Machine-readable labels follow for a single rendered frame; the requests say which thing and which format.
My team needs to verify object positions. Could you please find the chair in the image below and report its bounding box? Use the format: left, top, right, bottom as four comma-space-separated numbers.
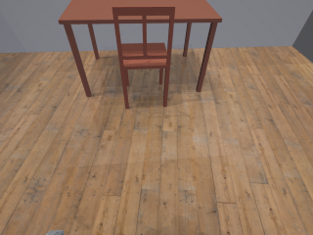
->
112, 6, 175, 109

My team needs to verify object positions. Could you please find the table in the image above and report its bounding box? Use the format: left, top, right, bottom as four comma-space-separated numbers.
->
58, 0, 222, 97

